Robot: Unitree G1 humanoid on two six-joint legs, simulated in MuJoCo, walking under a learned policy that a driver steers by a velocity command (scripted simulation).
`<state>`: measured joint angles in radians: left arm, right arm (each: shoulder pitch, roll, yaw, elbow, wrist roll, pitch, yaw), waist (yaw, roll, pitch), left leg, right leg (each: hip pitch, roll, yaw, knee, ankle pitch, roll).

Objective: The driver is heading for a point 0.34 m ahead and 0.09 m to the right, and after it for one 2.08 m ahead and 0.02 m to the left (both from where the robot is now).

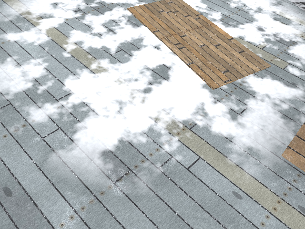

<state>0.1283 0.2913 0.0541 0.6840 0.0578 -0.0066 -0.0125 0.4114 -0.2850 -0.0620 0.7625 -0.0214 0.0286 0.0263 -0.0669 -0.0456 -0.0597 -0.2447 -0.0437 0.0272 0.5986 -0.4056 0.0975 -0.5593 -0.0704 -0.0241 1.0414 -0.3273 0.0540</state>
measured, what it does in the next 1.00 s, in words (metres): walks ahead: right foot, then left foot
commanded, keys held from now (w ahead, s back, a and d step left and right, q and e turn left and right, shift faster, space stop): w+e+shift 0.20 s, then e+shift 0.24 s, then shift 0.02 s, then q+shift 0.54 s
